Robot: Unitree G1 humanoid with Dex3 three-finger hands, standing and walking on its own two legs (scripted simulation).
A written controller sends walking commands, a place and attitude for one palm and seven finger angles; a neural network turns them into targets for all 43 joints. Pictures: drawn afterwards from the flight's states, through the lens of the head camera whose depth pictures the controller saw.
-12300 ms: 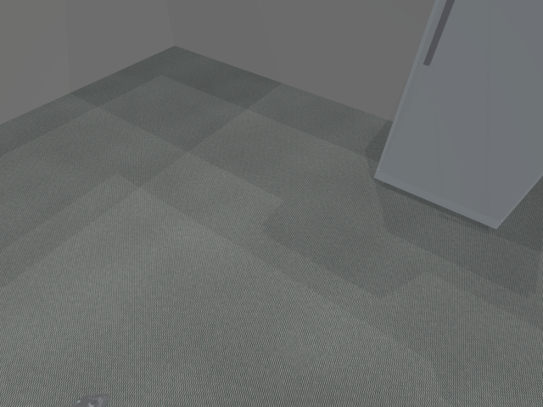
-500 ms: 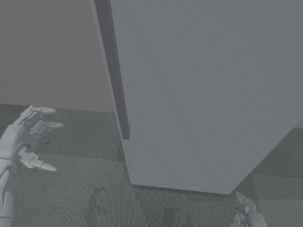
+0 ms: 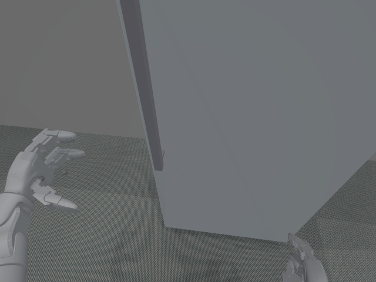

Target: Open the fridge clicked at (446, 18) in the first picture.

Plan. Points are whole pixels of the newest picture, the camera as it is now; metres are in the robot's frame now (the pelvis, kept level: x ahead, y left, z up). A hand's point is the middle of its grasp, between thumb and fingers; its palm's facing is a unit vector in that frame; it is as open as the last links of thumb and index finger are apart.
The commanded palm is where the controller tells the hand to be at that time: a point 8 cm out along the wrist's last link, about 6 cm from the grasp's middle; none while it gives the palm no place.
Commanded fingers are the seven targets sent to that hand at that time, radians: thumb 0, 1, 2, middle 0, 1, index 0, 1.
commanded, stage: move the hooked fingers beside the handle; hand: left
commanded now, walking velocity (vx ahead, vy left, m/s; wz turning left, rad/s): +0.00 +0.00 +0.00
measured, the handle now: (150, 97) +0.44 +0.13 +0.17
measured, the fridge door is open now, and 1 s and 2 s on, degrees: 0 0 0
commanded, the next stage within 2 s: none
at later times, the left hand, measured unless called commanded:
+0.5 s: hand (87, 160) +0.32 +0.24 +0.10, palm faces +0.00 -1.00 -0.03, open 14.0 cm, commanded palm +0.29 +0.29 +0.11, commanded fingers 0.00 -0.50 0.30 -0.30 -1.20 -0.30 -1.20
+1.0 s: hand (105, 148) +0.35 +0.22 +0.10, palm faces -0.02 -1.00 -0.02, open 14.0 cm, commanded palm +0.33 +0.26 +0.10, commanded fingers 0.00 -0.50 0.30 -0.30 -1.20 -0.30 -1.20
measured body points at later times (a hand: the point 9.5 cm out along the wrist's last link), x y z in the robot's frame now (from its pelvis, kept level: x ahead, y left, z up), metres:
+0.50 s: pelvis +0.00 +0.00 +0.00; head +0.02 -0.01 +0.45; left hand +0.31 +0.29 +0.11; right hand +0.15 -0.25 -0.09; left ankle -0.02 +0.10 -0.73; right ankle +0.03 -0.11 -0.73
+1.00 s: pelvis +0.00 +0.00 +0.00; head +0.03 -0.01 +0.45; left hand +0.35 +0.27 +0.11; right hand +0.13 -0.26 -0.10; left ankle -0.02 +0.10 -0.73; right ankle +0.03 -0.11 -0.73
